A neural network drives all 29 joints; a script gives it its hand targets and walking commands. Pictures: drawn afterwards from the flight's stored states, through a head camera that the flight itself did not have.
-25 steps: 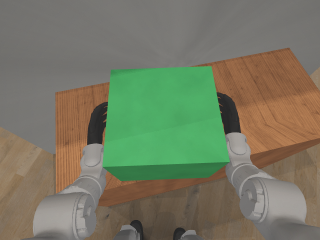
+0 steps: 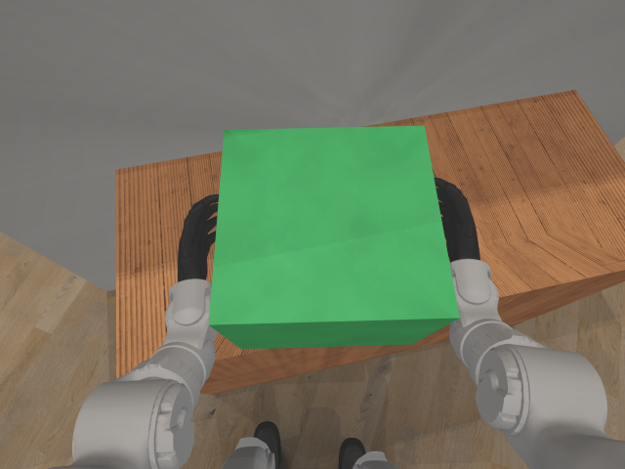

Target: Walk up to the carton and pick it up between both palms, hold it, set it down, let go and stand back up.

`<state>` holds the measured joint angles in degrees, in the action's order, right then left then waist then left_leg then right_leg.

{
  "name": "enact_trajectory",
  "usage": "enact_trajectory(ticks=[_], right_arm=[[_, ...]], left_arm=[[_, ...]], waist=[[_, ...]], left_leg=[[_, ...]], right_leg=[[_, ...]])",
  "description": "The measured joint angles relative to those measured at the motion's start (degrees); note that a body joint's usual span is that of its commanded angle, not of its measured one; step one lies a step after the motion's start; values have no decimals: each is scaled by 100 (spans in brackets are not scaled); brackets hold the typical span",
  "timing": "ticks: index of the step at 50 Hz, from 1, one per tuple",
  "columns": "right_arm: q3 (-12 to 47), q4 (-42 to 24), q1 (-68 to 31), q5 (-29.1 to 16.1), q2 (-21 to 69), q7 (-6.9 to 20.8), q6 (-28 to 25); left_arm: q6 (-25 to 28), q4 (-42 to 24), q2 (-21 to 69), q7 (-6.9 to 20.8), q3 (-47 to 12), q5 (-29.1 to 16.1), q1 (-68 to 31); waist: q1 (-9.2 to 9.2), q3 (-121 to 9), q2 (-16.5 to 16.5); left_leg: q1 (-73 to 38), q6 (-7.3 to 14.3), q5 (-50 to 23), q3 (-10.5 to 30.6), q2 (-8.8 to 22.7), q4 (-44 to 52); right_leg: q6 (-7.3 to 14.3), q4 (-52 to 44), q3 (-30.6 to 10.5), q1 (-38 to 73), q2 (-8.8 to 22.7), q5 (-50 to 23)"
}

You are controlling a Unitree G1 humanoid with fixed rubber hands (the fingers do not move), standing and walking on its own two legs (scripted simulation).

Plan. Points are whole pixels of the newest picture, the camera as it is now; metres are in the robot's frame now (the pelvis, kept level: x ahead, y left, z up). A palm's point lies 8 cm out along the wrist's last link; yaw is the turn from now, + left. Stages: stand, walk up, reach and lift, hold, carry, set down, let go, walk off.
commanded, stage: reach and lift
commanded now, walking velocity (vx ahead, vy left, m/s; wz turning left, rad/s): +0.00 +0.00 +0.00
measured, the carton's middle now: (325, 245) +0.42 -0.01 -0.05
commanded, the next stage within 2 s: none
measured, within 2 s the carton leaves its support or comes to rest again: leaves its support in 0.40 s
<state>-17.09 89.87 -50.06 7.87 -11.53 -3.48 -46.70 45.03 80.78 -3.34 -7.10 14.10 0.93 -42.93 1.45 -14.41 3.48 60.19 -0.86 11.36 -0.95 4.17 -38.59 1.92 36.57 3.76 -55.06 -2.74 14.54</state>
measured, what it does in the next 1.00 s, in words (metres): stands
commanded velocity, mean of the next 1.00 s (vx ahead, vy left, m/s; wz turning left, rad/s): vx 0.00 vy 0.00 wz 0.00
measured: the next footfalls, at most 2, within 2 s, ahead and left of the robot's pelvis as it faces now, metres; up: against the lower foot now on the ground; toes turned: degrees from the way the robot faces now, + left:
none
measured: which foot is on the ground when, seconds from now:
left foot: down 0.00-1.00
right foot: down 0.00-1.00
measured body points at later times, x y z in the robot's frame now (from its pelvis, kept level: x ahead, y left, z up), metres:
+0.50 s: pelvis -0.01 +0.00 +0.01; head +0.11 +0.00 +0.44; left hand +0.37 +0.18 -0.03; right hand +0.40 -0.17 -0.02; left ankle +0.03 +0.13 -0.70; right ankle +0.00 -0.10 -0.70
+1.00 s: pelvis +0.01 +0.00 +0.04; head +0.03 +0.01 +0.49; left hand +0.40 +0.18 +0.10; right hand +0.42 -0.17 +0.12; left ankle +0.03 +0.13 -0.70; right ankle +0.00 -0.10 -0.70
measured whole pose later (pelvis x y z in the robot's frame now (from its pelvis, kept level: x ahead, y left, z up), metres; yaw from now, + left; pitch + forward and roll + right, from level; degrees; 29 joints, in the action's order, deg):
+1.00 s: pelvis +0.01 +0.00 +0.04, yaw +4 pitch +12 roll -1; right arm -3.3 49.0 -34.0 -10.7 -8.5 -7.0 -5.0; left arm 11.3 54.0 -6.4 -7.9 1.9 -6.0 -32.9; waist -2.4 -11.4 1.0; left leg 28.6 -0.8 8.8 0.4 1.6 -25.6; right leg 1.5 23.9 5.1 -22.8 -1.0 13.0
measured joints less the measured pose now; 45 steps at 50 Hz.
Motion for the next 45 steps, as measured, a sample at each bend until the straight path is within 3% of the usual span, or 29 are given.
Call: enact_trajectory(ticks=[9,17,25,35,45], right_arm=[[299,-92,219,-224,43,-30,27],[647,-469,519,-505,120,-24,468],[1107,-1113,842,-903,230,-32,1269],[1480,-2677,1354,-1482,347,-157,2581],[1373,-3875,1526,-1834,310,-321,3786]], left_arm=[[-118,-202,32,-17,-267,-204,261],[-368,-278,12,-48,-652,-546,467],[-809,-445,-106,-111,-1262,-1099,703],[-1636,-1291,-404,-201,-1986,-1713,956],[-2780,-2136,-491,-204,-1797,-1295,796]], waist=[[31,-66,-33],[21,-200,-33],[-62,-289,21],[-309,-320,21],[-426,-106,-142]], left_leg=[[-64,0,-112,21,19,177],[-158,5,-131,39,11,192],[-363,3,-95,115,-35,132],[-954,-4,-81,250,-171,235],[-2186,6,-170,215,-259,822]], right_leg=[[4,-236,19,93,-30,-143],[0,-254,36,196,-25,-156],[2,-188,112,435,13,-82],[6,-214,252,1062,126,44],[-22,-752,221,2269,191,-17]])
